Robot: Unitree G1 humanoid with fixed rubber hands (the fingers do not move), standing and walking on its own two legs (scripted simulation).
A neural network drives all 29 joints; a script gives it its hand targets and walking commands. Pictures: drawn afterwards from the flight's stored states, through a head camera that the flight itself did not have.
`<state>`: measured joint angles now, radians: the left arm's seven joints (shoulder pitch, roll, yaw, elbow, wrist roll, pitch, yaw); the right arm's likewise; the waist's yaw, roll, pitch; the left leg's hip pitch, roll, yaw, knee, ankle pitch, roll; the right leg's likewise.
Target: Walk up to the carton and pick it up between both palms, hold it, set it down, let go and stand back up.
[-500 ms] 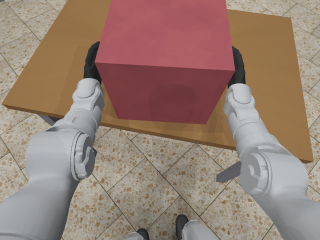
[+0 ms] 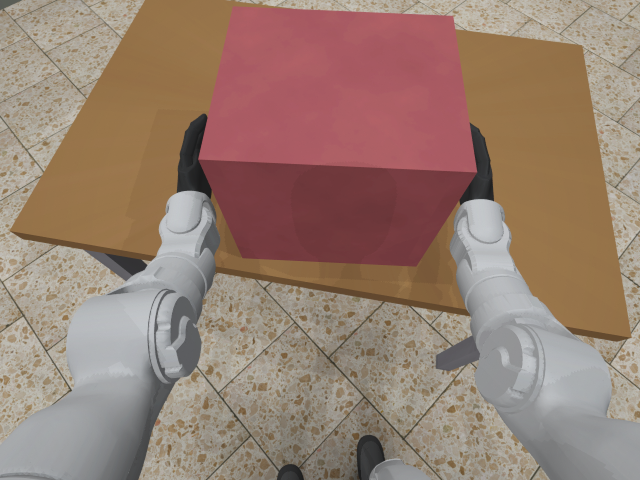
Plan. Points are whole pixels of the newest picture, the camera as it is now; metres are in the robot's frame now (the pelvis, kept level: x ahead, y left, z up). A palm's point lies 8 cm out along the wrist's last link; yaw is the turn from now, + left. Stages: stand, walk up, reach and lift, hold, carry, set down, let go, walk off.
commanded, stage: reach and lift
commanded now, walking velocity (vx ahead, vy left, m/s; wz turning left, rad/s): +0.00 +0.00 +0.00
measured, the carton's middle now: (335, 151) +0.51 -0.04 +0.04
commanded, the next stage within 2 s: none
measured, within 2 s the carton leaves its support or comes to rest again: leaves its support in 1.52 s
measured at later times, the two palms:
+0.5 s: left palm (199, 192) +0.47 +0.13 +0.02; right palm (471, 195) +0.43 -0.21 +0.02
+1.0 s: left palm (199, 217) +0.44 +0.14 +0.02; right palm (474, 215) +0.41 -0.21 +0.02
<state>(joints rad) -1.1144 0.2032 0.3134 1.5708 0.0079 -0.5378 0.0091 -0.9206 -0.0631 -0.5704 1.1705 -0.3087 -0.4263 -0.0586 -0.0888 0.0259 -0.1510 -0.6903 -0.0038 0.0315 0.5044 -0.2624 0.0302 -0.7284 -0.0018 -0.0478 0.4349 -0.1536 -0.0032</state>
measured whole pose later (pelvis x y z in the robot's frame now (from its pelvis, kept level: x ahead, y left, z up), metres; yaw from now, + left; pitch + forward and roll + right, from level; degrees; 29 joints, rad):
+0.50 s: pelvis -0.01 +0.00 +0.00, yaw -1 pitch +30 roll -2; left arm -1.10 0.17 0.28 1.55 0.02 -0.64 0.05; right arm -0.95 -0.14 -0.55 1.39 -0.31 -0.68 -0.10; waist -0.06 0.01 -0.21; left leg -0.81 0.02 0.03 0.53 -0.25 0.02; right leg -0.82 0.01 -0.07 0.39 -0.11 -0.01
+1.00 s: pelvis -0.02 -0.01 -0.01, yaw +0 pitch +30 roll -2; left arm -1.03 0.17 0.12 1.55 -0.15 -0.60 0.06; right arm -0.92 -0.15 -0.35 1.45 -0.16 -0.66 -0.09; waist -0.06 0.02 -0.26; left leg -0.85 0.03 0.02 0.60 -0.27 0.01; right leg -0.86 0.02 -0.09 0.48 -0.14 -0.03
